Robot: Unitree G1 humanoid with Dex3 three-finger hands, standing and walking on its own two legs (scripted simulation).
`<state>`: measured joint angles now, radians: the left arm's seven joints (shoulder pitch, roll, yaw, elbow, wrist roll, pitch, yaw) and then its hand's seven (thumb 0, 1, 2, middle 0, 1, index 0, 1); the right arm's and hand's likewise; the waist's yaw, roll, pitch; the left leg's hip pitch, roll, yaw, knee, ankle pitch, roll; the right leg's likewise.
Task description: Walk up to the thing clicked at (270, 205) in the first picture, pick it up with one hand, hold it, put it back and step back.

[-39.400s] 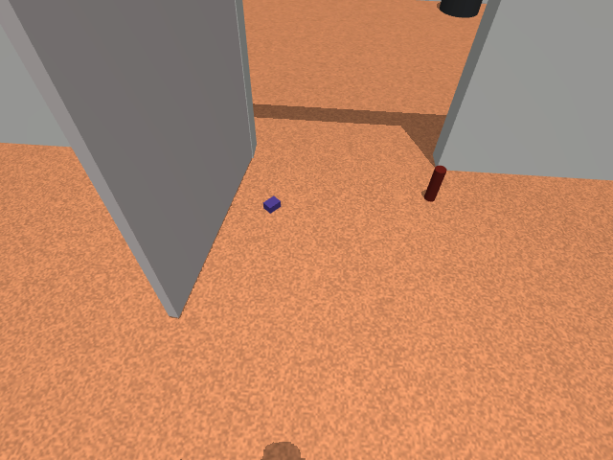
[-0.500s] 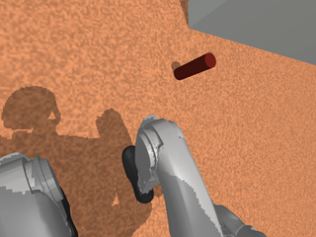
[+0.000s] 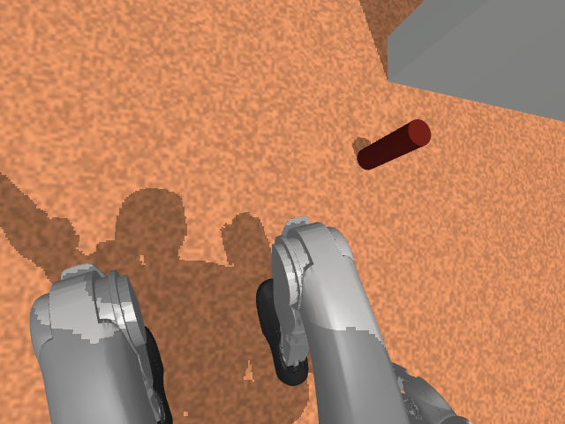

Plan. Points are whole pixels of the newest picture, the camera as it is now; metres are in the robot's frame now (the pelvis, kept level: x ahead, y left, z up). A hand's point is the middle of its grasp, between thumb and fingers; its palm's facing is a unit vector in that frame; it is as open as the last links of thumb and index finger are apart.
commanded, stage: lift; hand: left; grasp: from above
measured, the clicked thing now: out of the picture +0.49 +0.38 -0.18
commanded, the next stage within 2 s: hold in 1.64 s
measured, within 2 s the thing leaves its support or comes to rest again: neither
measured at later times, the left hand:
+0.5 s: hand out of the picture +0.41 +0.38 -0.03, palm faces -0.33 -0.25 -0.91, open 7.5 cm
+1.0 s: hand out of the picture +0.33 +0.32 +0.19, palm faces -0.35 -0.25 -0.90, open 7.6 cm
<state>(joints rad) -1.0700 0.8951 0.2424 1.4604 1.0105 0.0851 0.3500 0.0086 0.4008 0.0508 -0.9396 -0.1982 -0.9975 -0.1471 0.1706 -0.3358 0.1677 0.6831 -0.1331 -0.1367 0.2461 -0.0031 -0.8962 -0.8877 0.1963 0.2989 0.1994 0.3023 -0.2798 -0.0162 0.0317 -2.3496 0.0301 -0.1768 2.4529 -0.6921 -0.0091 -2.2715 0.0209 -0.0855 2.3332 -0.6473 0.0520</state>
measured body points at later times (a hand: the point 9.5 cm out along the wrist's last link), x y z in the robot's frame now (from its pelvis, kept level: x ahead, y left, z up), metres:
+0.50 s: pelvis -0.01 +0.00 +0.07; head +0.20 +0.06 +0.47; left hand +0.42 +0.39 +0.03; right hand +0.10 -0.26 -0.05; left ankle +0.07 +0.13 -0.29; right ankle +0.11 -0.13 -0.29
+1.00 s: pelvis +0.01 +0.00 +0.26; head +0.13 +0.02 +0.70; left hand +0.35 +0.33 +0.24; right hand +0.16 -0.24 +0.14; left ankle +0.07 +0.13 -0.29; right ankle +0.11 -0.13 -0.29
